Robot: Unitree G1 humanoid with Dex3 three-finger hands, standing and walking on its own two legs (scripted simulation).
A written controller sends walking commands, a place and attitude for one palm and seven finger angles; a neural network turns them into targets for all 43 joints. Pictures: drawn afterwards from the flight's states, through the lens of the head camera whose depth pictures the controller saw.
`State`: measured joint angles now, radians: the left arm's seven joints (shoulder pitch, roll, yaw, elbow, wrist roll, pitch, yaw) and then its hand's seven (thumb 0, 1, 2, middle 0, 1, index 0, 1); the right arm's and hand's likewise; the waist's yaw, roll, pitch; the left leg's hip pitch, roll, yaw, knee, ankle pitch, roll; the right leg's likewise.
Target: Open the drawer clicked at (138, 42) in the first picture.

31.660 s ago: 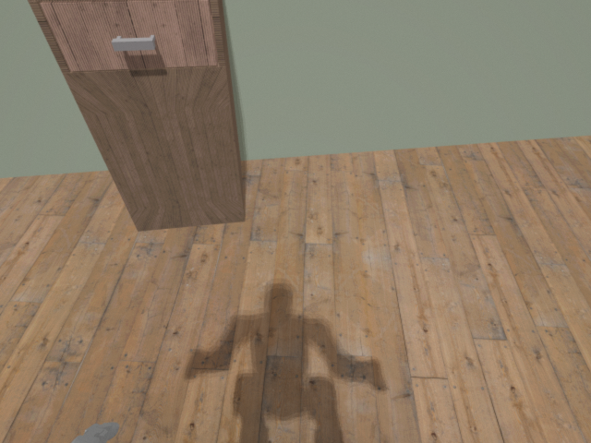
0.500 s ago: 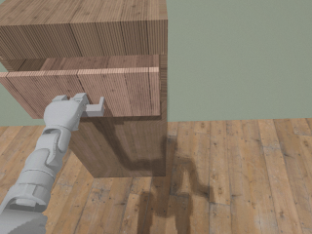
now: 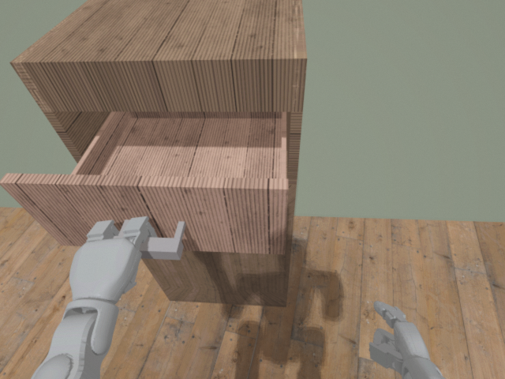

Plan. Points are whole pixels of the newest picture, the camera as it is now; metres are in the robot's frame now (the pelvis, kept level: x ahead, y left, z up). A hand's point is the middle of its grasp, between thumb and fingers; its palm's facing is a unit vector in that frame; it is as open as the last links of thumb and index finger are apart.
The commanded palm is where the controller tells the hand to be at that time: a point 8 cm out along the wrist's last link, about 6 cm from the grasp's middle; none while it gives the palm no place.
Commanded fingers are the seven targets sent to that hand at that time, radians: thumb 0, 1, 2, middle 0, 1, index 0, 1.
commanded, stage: pull the drawer open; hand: left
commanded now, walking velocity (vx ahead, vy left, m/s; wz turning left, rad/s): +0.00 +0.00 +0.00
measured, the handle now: (150, 236) +0.31 +0.20 +0.07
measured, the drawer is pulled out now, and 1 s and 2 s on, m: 0.17 0.30 0.30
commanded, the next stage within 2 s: open the thumb to release the handle in 0.86 s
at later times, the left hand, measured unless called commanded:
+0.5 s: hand (101, 345) +0.16 +0.22 +0.05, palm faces -0.02 -0.09 -1.00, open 5.9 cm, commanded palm +0.10 +0.23 +0.10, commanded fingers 0.00 0.90 0.90 -0.40 -1.35 -0.40 -1.35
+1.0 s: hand (87, 371) +0.12 +0.23 +0.05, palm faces +0.03 -0.05 -1.00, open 6.0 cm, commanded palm +0.10 +0.25 +0.10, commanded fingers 0.00 0.69 0.81 -0.38 -1.33 -0.38 -1.33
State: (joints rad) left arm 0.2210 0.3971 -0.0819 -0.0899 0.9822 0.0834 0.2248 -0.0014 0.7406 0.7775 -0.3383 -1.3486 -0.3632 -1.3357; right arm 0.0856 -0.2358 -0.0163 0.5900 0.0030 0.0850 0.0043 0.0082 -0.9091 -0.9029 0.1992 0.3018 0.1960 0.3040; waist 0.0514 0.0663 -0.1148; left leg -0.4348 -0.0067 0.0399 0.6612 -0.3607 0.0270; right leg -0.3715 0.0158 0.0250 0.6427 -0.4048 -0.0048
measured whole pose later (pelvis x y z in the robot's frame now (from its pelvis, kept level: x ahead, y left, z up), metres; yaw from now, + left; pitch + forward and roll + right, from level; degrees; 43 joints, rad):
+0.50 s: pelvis -0.01 -0.03 -0.01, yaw -1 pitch +7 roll +1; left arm 0.65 0.46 0.05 -0.34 0.93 -0.01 0.28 0.00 0.73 0.76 -0.34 -1.30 -0.33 -1.32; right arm 0.13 -0.27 0.00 0.57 -0.02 0.09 0.00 0.01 -0.91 -0.90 0.20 0.30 0.20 0.30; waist 0.07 0.06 -0.10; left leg -0.45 0.02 0.04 0.70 -0.38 -0.01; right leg -0.40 0.05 0.02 0.71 -0.43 -0.04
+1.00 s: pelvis -0.03 -0.02 -0.01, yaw -1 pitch +6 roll +0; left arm 0.68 0.48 0.05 -0.32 0.95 -0.06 0.35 -0.03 0.71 0.81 -0.38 -1.32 -0.33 -1.30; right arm 0.12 -0.23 0.00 0.57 -0.03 0.09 -0.01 0.01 -0.91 -0.90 0.20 0.30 0.20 0.30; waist 0.07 0.07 -0.10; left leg -0.49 0.02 0.04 0.77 -0.38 0.00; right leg -0.44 0.04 0.02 0.78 -0.43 -0.03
